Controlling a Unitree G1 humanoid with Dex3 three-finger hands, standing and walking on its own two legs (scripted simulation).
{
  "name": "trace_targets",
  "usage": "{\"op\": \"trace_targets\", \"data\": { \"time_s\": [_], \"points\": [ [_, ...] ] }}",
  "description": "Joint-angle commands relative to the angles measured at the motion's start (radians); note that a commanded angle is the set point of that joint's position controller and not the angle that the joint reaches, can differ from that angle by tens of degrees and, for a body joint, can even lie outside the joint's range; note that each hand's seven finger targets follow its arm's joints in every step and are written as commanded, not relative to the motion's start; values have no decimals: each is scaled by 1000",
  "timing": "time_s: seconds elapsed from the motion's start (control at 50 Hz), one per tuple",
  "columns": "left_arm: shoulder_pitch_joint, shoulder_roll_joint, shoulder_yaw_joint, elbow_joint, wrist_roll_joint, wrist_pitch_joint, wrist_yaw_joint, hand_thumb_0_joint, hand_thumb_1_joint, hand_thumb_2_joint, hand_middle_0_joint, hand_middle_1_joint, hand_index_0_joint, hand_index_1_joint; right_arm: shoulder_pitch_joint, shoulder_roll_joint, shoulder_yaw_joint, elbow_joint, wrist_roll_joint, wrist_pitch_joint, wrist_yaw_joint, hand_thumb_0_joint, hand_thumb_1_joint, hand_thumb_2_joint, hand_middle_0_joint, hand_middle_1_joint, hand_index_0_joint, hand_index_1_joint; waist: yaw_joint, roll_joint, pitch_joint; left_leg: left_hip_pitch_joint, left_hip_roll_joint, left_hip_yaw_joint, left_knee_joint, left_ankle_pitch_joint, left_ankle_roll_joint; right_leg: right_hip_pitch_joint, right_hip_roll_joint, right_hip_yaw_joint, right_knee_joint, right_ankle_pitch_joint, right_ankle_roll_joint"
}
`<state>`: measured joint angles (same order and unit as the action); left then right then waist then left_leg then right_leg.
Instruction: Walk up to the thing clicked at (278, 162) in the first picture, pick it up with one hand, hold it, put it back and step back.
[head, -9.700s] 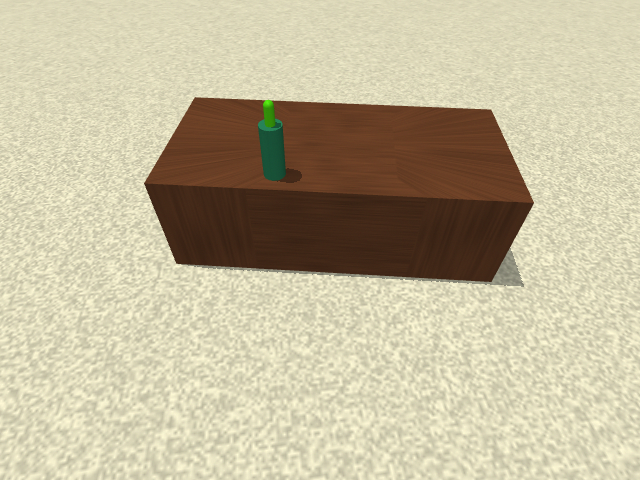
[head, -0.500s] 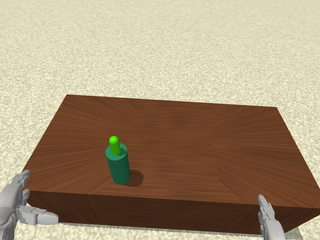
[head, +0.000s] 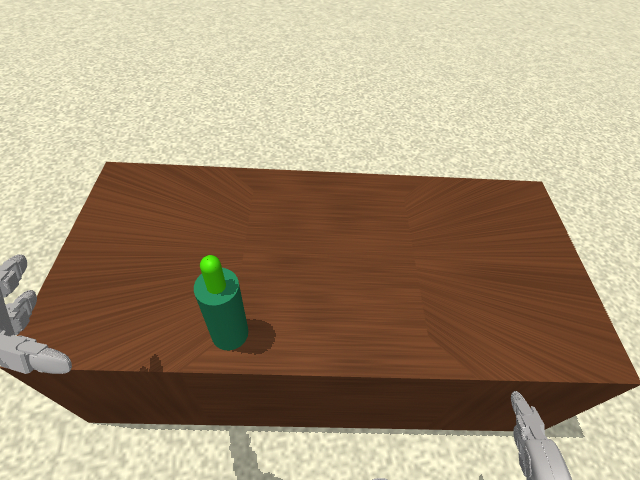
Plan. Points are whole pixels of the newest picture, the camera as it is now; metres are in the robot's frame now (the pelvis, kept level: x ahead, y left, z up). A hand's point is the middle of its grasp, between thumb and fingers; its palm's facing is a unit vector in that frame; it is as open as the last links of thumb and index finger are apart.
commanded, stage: go down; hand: left
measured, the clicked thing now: (220, 301) +0.47 +0.16 -0.18
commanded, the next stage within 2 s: approach in 0.72 s
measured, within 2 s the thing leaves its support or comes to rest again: neither
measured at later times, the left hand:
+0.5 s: hand (35, 279) +0.38 +0.34 +0.05, palm faces +0.15 -0.98 -0.09, open 17.6 cm
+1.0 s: hand (37, 262) +0.41 +0.34 +0.05, palm faces +0.15 -0.99 -0.02, open 17.7 cm
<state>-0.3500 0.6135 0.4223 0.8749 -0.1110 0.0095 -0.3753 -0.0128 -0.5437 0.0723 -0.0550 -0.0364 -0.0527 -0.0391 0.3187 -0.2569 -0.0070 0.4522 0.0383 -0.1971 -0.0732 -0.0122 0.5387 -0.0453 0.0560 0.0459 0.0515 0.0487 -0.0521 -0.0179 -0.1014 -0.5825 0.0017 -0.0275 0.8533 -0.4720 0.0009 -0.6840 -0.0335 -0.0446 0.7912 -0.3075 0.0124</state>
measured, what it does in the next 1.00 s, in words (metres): stands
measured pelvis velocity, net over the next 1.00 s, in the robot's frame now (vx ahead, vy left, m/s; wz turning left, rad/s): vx -0.01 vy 0.00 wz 0.00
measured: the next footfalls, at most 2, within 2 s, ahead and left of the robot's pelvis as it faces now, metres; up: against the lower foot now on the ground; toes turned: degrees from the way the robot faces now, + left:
none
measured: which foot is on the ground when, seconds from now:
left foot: down 0.00-1.00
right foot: down 0.00-1.00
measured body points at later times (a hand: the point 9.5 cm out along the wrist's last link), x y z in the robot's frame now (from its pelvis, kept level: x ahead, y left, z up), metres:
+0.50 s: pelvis +0.00 +0.00 +0.00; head +0.08 +0.02 +0.44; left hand +0.37 +0.39 +0.05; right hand +0.15 -0.27 -0.06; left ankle -0.03 +0.12 -0.70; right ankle +0.04 -0.13 -0.70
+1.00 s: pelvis -0.01 +0.00 -0.02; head +0.09 +0.04 +0.42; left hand +0.39 +0.40 +0.05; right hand +0.15 -0.26 -0.06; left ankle -0.03 +0.12 -0.70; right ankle +0.05 -0.13 -0.70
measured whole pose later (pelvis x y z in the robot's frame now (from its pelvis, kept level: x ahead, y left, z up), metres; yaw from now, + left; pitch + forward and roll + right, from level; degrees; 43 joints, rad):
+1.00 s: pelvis -0.01 +0.00 -0.02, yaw +0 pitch +18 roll -2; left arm -0.62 0.77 0.54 1.14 -0.17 -0.21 -0.50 -0.01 -0.60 0.03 -0.07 -0.04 -0.06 -0.04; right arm 0.30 -0.28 0.02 0.36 0.02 -0.17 -0.05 -0.01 0.53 -0.05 0.06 0.05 0.05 0.05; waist -0.12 -0.03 -0.12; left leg -0.77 0.01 -0.04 0.97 -0.51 0.00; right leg -0.86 -0.03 -0.06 0.88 -0.32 0.01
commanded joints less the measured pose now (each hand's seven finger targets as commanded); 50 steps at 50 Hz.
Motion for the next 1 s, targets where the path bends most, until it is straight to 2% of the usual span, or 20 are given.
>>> {"op": "trace_targets", "data": {
  "time_s": [0.0, 0.18, 0.24, 0.28, 0.34, 0.38, 0.42, 0.46, 0.52, 0.56, 0.58, 0.6, 0.68, 0.72, 0.8, 0.82, 0.86, 0.9, 0.94, 0.98],
  "points": [
    [-307, 379, 104, -132, -27, -99, -23, 0, -545, 51, -57, -32, -64, -29, 20, -159, -67, -116, -2, -46, -16, 0, 552, -46, 51, 50, 50, 50, 3, 170, -297, 96, 1, -7, -118, 486, -13, 225, 20, 10, -51, 275, -46],
    [-385, 403, 116, -38, -47, -158, -79, 0, -611, 39, -64, -36, -70, -35, 15, -155, -47, -169, -4, -37, -17, 0, 548, -47, 50, 50, 50, 50, -20, 89, -311, 34, -13, 0, -119, 349, 6, 230, 12, 14, -60, 217, -36],
    [-417, 440, 129, -34, -46, -172, -85, 0, -611, 45, -62, -39, -69, -37, 5, -143, -22, -177, -5, -32, -15, 0, 555, -45, 50, 50, 50, 50, -7, 134, -308, 31, -12, -3, -114, 355, -1, 201, 13, 11, -54, 203, -42],
    [-427, 466, 147, -30, -46, -179, -85, 0, -611, 46, -65, -40, -71, -40, 1, -178, -56, -206, -5, -30, -17, 0, 552, -47, 50, 50, 50, 50, -10, 130, -368, 45, -8, -8, -107, 388, -6, 226, 14, 10, -48, 226, -43],
    [-460, 501, 165, -49, -44, -191, -88, 0, -611, 55, -65, -45, -70, -46, 10, -180, -59, -184, -6, -24, -18, 0, 548, -48, 50, 50, 50, 50, -7, 186, -394, 74, -9, -5, -89, 455, -11, 221, 11, 16, -38, 272, -45],
    [-466, 481, 159, -39, -47, -193, -92, 0, -611, 47, -65, -42, -71, -42, -3, -144, -23, -172, -8, -26, -11, 0, 545, -48, 50, 50, 50, 50, -2, 204, -384, 96, 1, -13, -76, 508, -15, 182, 16, 9, -28, 274, -47],
    [-473, 491, 166, -29, -42, -197, -93, 0, -610, 53, -64, -38, -66, -41, -37, -163, -45, -201, -8, -26, -16, 0, 540, -51, 50, 50, 50, 50, -14, 183, -391, 71, -3, -9, -74, 471, -9, 199, 13, 14, -31, 272, -45],
    [-461, 496, 166, -18, -39, -199, -93, 0, -608, 50, -66, -41, -69, -42, -34, -154, -29, -218, -10, -24, -14, 0, 544, -50, 50, 50, 50, 50, -10, 176, -383, 34, -9, -3, -86, 412, -9, 230, 10, 18, -35, 246, -45],
    [-450, 483, 161, 11, -45, -194, -104, 0, -585, 52, -64, -38, -66, -41, -3, -161, -36, -201, -11, -20, -12, 0, 547, -49, 50, 50, 50, 50, -15, 169, -359, 36, -2, -8, -83, 415, -13, 184, 18, 9, -32, 227, -48],
    [-462, 506, 174, 18, -46, -195, -106, 0, -611, 49, -67, -41, -69, -44, 15, -180, -53, -218, -11, -19, -13, 0, 544, -50, 50, 50, 50, 50, -28, 161, -404, 58, 0, -9, -68, 467, -11, 198, 18, 8, -28, 273, -46],
    [-472, 510, 170, 8, -45, -197, -109, 0, -598, 51, -66, -36, -67, -39, 2, -153, -28, -198, -11, -18, -9, 0, 545, -50, 50, 50, 50, 50, -12, 176, -364, 14, -5, -3, -71, 433, -10, 200, 16, 12, -27, 254, -46],
    [-472, 510, 177, 19, -50, -196, -110, 0, -602, 51, -64, -39, -66, -42, 2, -180, -53, -230, -9, -19, -11, 0, 544, -50, 50, 50, 50, 50, -28, 153, -383, 17, -3, -5, -71, 432, -8, 206, 16, 13, -24, 262, -47],
    [-517, 509, 168, 19, -49, -207, -116, 0, -606, 55, -63, -43, -66, -45, -1, -172, -52, -226, -8, -23, -13, 0, 548, -49, 50, 50, 50, 50, -43, 132, -347, -25, -13, 4, -69, 332, 4, 186, 12, 21, -31, 206, -38],
    [-540, 511, 166, 12, -50, -210, -120, 0, -603, 46, -65, -41, -69, -42, 16, -182, -62, -228, -7, -25, -18, 0, 551, -48, 50, 50, 50, 50, -51, 140, -362, -13, -14, 6, -62, 333, 6, 181, 12, 21, -26, 213, -37],
    [-559, 508, 157, 20, -51, -210, -124, 0, -578, 95, -71, -58, -54, -79, 11, -188, -56, -232, -9, -25, -12, 0, 546, -48, 50, 50, 49, 50, -44, 204, -396, 63, 5, -16, -46, 458, -16, 117, 21, 5, -8, 242, -48],
    [-559, 528, 172, 11, -51, -211, -120, 0, -611, 15, -83, -32, -79, -38, 11, -185, -48, -252, -10, -26, -10, 0, 554, -46, 49, 51, 49, 51, -40, 205, -413, 81, 9, -20, -40, 496, -18, 119, 24, 0, -3, 255, -48],
    [-556, 503, 171, 52, -56, -223, -119, 0, -610, 0, -68, -22, -64, -29, 10, -154, -25, -214, -13, -23, -1, 0, 559, -46, 49, 51, 49, 51, -36, 189, -361, 15, 10, -23, -28, 477, -17, 97, 24, -1, 8, 237, -49],
    [-535, 465, 171, 89, -72, -247, -122, 0, -611, 0, -69, -26, -64, -34, -4, -174, -56, -200, -15, -23, 1, 0, 558, -46, 49, 51, 49, 51, -53, 149, -314, -65, 3, -14, -15, 391, -7, 80, 22, 4, 23, 205, -47],
    [-540, 396, 145, 125, -92, -282, -133, 0, -611, 0, -66, -24, -63, -31, -41, -171, -47, -237, -16, -35, 11, 0, 559, -45, 49, 50, 49, 50, -72, 122, -298, -107, 7, -18, 4, 329, -6, 33, 28, 0, 42, 161, -46],
    [-506, 351, 144, 192, -107, -324, -136, 0, -611, 4, -58, -26, -57, -32, -43, -195, -63, -304, -21, -43, 16, 0, 567, -43, 48, 50, 49, 51, -96, 95, -322, -114, 14, -26, 33, 337, -9, -12, 33, -6, 68, 162, -46]
  ]
}}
